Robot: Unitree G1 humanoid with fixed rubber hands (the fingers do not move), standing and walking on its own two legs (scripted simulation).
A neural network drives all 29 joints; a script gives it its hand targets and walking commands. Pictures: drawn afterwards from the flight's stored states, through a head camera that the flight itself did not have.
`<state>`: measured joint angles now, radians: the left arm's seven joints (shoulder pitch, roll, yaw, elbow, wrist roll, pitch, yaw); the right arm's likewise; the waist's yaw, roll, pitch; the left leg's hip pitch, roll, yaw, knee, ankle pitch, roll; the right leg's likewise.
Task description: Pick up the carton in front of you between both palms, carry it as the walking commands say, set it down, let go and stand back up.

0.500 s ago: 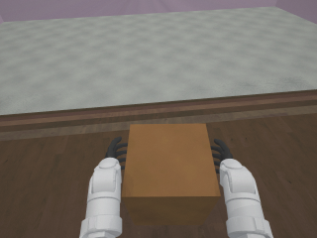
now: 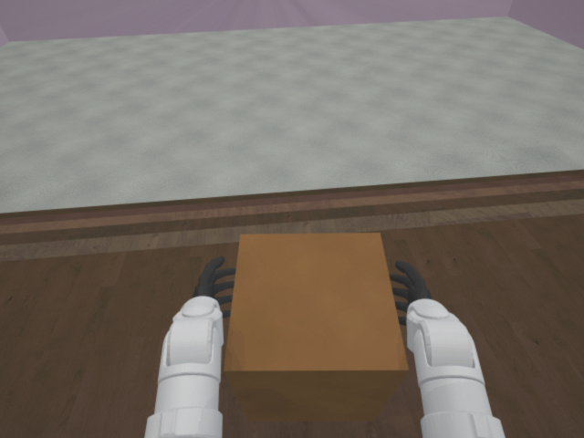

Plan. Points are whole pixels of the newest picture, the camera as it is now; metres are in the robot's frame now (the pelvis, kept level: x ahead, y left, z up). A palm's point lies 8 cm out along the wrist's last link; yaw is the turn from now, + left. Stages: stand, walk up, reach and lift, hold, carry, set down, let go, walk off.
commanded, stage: carry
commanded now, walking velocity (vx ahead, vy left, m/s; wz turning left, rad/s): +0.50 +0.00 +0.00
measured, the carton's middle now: (310, 332) +0.30 +0.00 -0.03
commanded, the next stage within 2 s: none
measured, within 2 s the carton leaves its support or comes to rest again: neither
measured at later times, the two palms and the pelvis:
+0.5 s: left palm (202, 234) +0.40 +0.17 +0.09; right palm (391, 228) +0.41 -0.13 +0.09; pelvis +0.17 +0.01 +0.00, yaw +1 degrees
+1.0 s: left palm (209, 134) +0.71 +0.21 +0.10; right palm (347, 133) +0.69 -0.09 +0.11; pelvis +0.47 +0.07 +0.01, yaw -1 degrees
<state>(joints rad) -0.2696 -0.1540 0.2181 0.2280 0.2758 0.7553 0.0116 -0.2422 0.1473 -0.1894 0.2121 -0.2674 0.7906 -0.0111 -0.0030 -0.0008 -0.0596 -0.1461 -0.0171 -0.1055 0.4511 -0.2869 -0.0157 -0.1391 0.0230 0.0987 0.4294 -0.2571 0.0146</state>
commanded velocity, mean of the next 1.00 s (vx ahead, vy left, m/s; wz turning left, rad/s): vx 0.50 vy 0.00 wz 0.00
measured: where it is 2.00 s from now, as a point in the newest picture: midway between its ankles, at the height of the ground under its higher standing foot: (296, 291)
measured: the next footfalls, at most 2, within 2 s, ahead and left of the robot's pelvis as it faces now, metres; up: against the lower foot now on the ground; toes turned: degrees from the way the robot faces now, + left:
right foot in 0.32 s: +0.14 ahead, -0.09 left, +0.00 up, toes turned -9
left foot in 0.66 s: +0.42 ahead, +0.14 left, +0.00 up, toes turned +12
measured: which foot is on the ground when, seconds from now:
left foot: down 0.00-0.34, up 0.36-0.64, down 0.66-1.00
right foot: down 0.00-0.14, up 0.16-0.30, down 0.32-0.68, up 0.70-1.00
